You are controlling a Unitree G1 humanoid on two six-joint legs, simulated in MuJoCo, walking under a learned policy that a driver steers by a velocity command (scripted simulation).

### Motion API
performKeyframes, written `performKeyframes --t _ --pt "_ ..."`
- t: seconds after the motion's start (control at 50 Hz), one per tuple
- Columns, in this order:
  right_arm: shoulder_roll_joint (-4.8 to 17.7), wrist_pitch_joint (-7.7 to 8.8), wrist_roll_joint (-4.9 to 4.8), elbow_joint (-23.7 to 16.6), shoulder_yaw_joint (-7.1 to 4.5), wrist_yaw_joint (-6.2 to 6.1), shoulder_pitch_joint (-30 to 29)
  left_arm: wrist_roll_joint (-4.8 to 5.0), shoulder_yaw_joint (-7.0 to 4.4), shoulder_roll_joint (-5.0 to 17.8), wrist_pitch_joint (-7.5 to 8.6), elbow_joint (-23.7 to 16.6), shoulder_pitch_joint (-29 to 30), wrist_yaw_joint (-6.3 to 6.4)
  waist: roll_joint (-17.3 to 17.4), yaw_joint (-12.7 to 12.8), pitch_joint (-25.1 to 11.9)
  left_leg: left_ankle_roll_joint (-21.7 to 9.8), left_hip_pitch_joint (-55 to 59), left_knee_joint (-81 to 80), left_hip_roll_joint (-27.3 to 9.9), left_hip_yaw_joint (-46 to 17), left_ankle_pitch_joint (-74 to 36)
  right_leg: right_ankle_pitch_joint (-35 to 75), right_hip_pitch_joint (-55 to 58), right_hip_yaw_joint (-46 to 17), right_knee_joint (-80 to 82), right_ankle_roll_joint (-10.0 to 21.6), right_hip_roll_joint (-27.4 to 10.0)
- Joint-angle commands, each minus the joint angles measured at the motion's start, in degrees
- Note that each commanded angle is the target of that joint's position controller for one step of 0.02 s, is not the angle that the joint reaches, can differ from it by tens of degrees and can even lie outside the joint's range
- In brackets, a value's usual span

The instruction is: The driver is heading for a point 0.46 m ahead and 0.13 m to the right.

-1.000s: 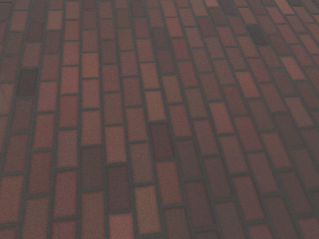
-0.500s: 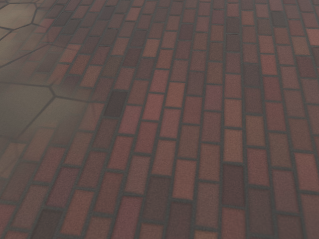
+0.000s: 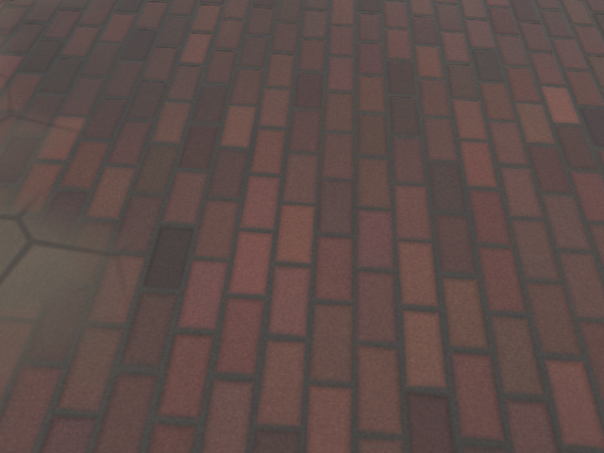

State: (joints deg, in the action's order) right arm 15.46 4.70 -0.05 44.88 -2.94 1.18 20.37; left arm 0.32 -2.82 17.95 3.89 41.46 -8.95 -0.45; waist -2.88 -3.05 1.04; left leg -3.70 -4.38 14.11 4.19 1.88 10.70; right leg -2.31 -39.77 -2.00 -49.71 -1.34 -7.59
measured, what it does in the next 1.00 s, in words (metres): walks ahead, turning right: right foot, then left foot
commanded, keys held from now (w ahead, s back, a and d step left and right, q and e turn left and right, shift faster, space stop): w+e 0.38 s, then no key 0.62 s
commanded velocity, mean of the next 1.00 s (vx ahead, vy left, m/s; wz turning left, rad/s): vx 0.30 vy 0.00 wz -0.22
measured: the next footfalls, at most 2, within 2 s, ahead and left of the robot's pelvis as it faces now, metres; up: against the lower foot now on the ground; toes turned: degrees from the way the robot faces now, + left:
right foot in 0.24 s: +0.32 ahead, -0.14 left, +0.00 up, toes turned -6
left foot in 0.68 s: +0.58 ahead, +0.00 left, +0.00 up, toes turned -17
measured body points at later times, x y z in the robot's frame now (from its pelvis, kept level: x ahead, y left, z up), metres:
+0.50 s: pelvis +0.29 -0.07 +0.00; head +0.33 -0.09 +0.45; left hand +0.43 +0.19 -0.11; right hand +0.41 -0.37 -0.10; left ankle +0.43 +0.09 -0.68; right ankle +0.28 -0.14 -0.75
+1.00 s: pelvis +0.44 -0.07 -0.02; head +0.46 -0.08 +0.43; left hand +0.60 +0.17 -0.14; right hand +0.52 -0.34 -0.13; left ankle +0.54 +0.01 -0.75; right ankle +0.40 -0.21 -0.75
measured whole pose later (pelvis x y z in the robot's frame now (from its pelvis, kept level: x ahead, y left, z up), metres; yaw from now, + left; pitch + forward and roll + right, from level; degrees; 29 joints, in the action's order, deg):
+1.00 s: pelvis +0.44 -0.07 -0.02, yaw -16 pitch -1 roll +1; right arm 12.5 0.6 1.0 45.5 -0.5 0.5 7.4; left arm -1.2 -2.1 15.2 -2.4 45.9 -14.4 1.6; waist -0.3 0.3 2.3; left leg -1.0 -20.1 29.2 2.1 0.1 8.6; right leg -17.4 -14.7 -3.5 -33.3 -2.0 -1.9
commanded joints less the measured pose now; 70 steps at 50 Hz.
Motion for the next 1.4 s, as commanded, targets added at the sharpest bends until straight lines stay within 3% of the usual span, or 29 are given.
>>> performKeyframes --t 0.02,0.16,0.2,0.22,0.24,0.26,0.28,0.3,0.32,0.34,0.4,0.46,0.52,0.58,0.64,0.68,0.7,0.72,0.74,0.76,0.78,0.84,0.92,0.96,0.98,1.0,1.06,1.18,1.4 --pt "9.6 1.01 -0.22 -3.4 -2.17 -0.72 -3.3 0.38 0.29 1.2 0.98 -3.7 3.4 -0.87 5.7 0.6 3.1 -8.2 -4.8 -8.2 -14.1 -5.4 -11.0 9.7 3.4 1.3 10.2 0.3 1.1" --pt "11.2 -0.72 -0.66 0.5 -2.93 -1.32 0.9 0.87 0.15 2.6 0.99 -8.0 10.0 -3.31 5.1 -0.8 3.8 -5.6 10.4 -1.9 -19.3 -1.4 -20.6 1.5 0.9 1.5 17.9 5.2 4.3" --pt "12.5 -1.51 -0.35 0.1 -3.23 -1.84 -0.4 0.53 -1.07 4.9 0.67 -7.4 4.4 -3.26 7.2 2.6 -1.4 -3.8 12.1 7.9 -18.4 0.9 -42.1 -3.7 10.3 5.1 17.6 7.3 8.3" --pt "12.4 -2.13 -0.22 -0.4 -3.04 -2.28 -1.3 0.46 -2.53 7.2 0.46 -5.5 -3.7 -2.86 6.6 7.0 -6.4 -2.0 9.7 19.2 -16.1 3.6 -49.0 -2.6 21.3 6.9 19.2 8.9 11.0" --pt "11.0 -2.07 0.72 -1.8 -2.26 -2.97 -0.2 0.67 -4.06 11.1 0.05 -4.0 -12.8 -2.13 2.9 10.3 -12.8 0.2 -2.8 35.3 -14.1 4.8 -37.3 0.6 39.1 -2.4 17.8 11.8 5.5" --pt "3.5 -0.62 1.81 -4.0 0.32 -1.92 7.0 0.93 -5.19 16.9 0.20 -3.9 -15.0 -2.07 -12.1 5.6 -19.8 4.6 -28.7 57.5 -2.1 2.3 8.4 -10.7 60.7 -34.5 22.4 23.4 -9.1" --pt "7.7 1.39 0.49 -3.4 -0.28 -1.02 2.8 1.32 -3.83 11.2 0.16 -4.2 -16.5 -1.97 -7.9 8.9 -24.4 4.5 -36.5 64.8 -0.9 -8.2 20.7 -17.3 64.9 -46.3 30.8 24.3 -11.2" --pt "10.4 2.65 -1.68 -5.5 -0.99 -0.37 -2.9 0.68 -3.17 9.4 0.22 -4.4 -13.9 -1.68 -5.2 9.5 -15.7 3.5 -40.9 65.0 -4.0 -9.1 16.7 -15.0 59.3 -37.8 32.0 21.3 -9.7" --pt "9.6 3.39 -1.55 -6.6 -0.49 -0.51 -6.2 0.46 -3.03 8.7 0.29 -5.0 -10.8 -1.42 0.8 8.1 -10.8 2.9 -40.0 61.3 -6.5 -8.4 12.5 -9.8 51.4 -31.3 32.1 19.6 -7.3" --pt "9.3 3.57 -0.34 -6.9 -0.64 -0.88 -8.1 0.27 -2.66 7.6 0.25 -5.6 -7.8 -1.32 4.0 6.1 -6.3 3.2 -37.9 55.9 -8.1 -7.7 10.1 -2.5 43.3 -26.2 32.9 18.7 -5.3" --pt "8.6 1.86 0.85 -6.8 -0.93 -1.17 -5.7 -0.42 -2.15 6.1 0.34 -6.9 -4.3 -0.76 1.0 2.1 -3.9 5.2 -30.8 49.1 -9.7 -7.0 7.8 11.5 32.7 -19.8 35.7 19.0 -2.8" --pt "6.0 0.51 1.29 -6.7 -0.12 -1.70 -7.0 -0.43 -2.42 7.6 0.31 -5.4 -4.8 0.24 0.9 1.8 -2.4 8.0 -27.7 39.8 -8.5 -4.1 2.5 30.0 26.0 -10.7 34.8 17.6 -0.5" --pt "4.4 0.69 1.06 -7.1 0.56 -1.27 -12.2 0.13 -2.29 7.4 -0.71 -3.6 -6.9 1.15 -1.0 4.6 -4.1 7.9 -21.9 26.6 -5.8 -2.8 -12.9 28.0 24.6 -5.5 33.0 13.3 3.5" --pt "5.1 0.99 0.56 -7.7 0.28 -0.39 -15.9 0.20 -1.97 7.1 -1.49 -1.9 -9.0 1.53 -1.9 6.3 -4.5 6.6 -20.0 19.6 -4.6 -4.0 -18.6 20.7 28.1 -8.0 31.5 12.1 1.8" --pt "7.3 1.45 1.24 -7.9 -0.77 0.01 -15.6 -0.13 -1.74 6.6 -1.86 -1.0 -8.4 1.55 -2.3 5.2 -4.2 3.9 -19.6 15.2 -4.6 -5.4 -14.2 19.1 33.1 -12.0 26.1 11.2 -0.8" --pt "8.0 1.99 2.03 -6.5 -1.24 -0.24 -11.4 -0.18 -1.26 5.2 -1.95 -1.0 -7.3 1.53 -0.9 2.5 -5.2 1.4 -11.6 8.7 -5.5 -5.1 -24.4 17.9 32.8 -11.4 19.1 8.6 2.3" --pt "11.0 2.21 2.91 -7.1 -1.60 -0.64 -9.9 -1.30 -0.64 3.4 -1.50 -1.7 -9.9 1.39 4.4 3.7 -10.1 -1.8 -0.8 12.2 -12.6 -11.1 -45.8 8.1 28.1 -10.0 11.8 6.1 6.3" --pt "9.8 1.30 3.29 -6.8 -1.19 -0.94 -8.1 -1.06 0.32 1.0 -1.33 0.0 -17.6 1.34 13.0 4.9 -17.1 -11.2 12.2 15.2 -22.1 -21.1 -56.6 -14.3 19.2 -7.7 0.6 2.3 10.5" --pt "4.9 0.30 1.71 -5.7 -0.13 -0.69 -5.9 -0.72 0.18 3.5 -2.04 0.4 -17.0 1.21 15.4 2.8 -19.9 -14.8 12.4 12.8 -25.9 -27.6 -51.1 -36.7 16.1 -6.6 -6.3 -0.3 10.3" --pt "3.8 -0.42 0.51 -5.2 0.53 -0.27 -6.8 -0.13 -0.64 6.0 -3.17 -0.3 -13.9 1.24 11.2 2.5 -16.2 -13.4 8.4 10.4 -24.6 -28.4 -35.9 -38.7 13.8 -7.1 -8.4 -1.4 8.6" --pt "4.4 -1.17 0.41 -5.2 0.49 -0.10 -9.2 0.14 -0.90 5.7 -4.61 -0.4 -11.0 1.65 8.6 2.9 -12.6 -11.1 4.0 8.0 -22.8 -27.6 -22.1 -36.4 12.6 -6.2 -9.5 -2.4 7.3" --pt "6.5 -2.72 1.39 -6.1 0.03 -0.15 -17.8 -0.22 -0.88 3.8 -7.18 0.2 -9.9 2.37 11.2 5.4 -4.4 -6.6 -12.4 1.4 -16.4 -19.6 -0.8 -28.6 19.9 -2.9 1.9 -3.3 5.5" --pt "5.4 -3.51 0.73 -4.6 0.20 -0.98 -17.5 -1.07 -0.55 1.2 -6.17 3.3 -12.4 2.00 10.5 6.0 -6.4 -4.7 -16.0 2.8 -12.3 -12.4 6.5 -10.4 32.1 1.2 18.3 -1.2 7.3" --pt "3.5 -3.25 0.84 -3.0 0.91 -0.95 -15.0 -2.33 -0.50 2.6 -5.90 1.9 -9.3 2.09 7.5 4.8 -4.3 -0.2 -18.2 3.9 -10.1 -11.3 16.4 -7.9 32.8 -2.5 23.1 1.1 3.9" --pt "4.5 -3.26 1.13 -3.0 0.52 -0.89 -14.1 -1.87 -1.17 5.7 -5.84 1.7 -7.8 2.34 3.1 2.6 -1.4 1.7 -16.9 4.7 -7.4 -8.6 17.2 -16.5 26.5 -3.9 23.7 3.1 3.1" --pt "4.4 -3.22 1.32 -3.0 0.51 -0.98 -15.5 -1.60 -1.15 4.7 -5.38 2.2 -7.2 2.30 0.9 3.1 0.1 2.7 -12.8 7.1 -6.2 -6.9 13.6 -23.3 20.9 -3.7 25.0 3.7 3.9" --pt "3.4 -3.14 0.80 -1.7 0.54 -1.51 -14.5 -1.63 -0.45 2.4 -3.49 2.5 -5.7 2.27 -1.0 2.4 -0.4 1.7 -8.8 11.5 -6.1 -6.2 3.4 -17.3 20.2 -3.6 26.1 1.9 4.0" --pt "3.3 -3.57 0.37 1.4 0.18 -1.71 -13.5 -0.91 -0.24 2.3 -2.48 4.2 -8.3 2.27 1.4 3.2 -2.5 1.6 -6.1 14.2 -5.9 -5.6 -9.9 -7.2 23.5 -2.7 23.9 1.7 4.5" --pt "4.2 -5.12 0.00 8.0 -0.51 -2.82 -13.8 -0.71 0.17 1.3 -2.61 7.7 -8.2 2.18 2.8 3.1 -1.8 2.4 -3.8 14.1 -6.0 -5.9 -13.4 -2.2 25.7 -1.5 24.9 2.0 5.3"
